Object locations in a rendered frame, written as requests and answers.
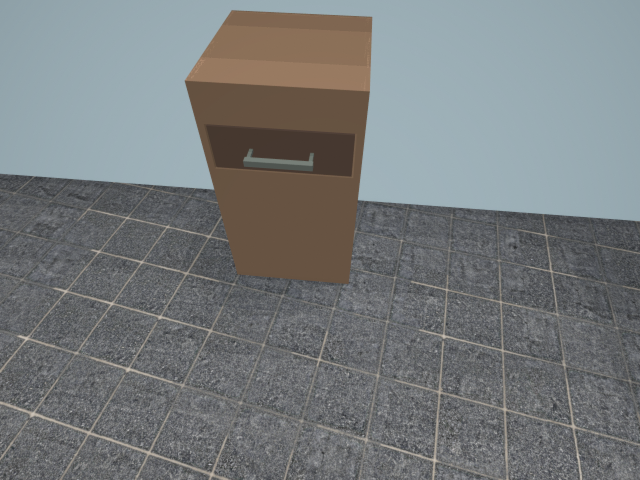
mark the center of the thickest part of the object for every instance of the handle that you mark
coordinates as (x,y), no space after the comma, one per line
(250,161)

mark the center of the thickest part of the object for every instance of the drawer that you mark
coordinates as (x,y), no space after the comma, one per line
(333,152)

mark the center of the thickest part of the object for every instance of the cabinet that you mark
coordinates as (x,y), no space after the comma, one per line
(291,71)

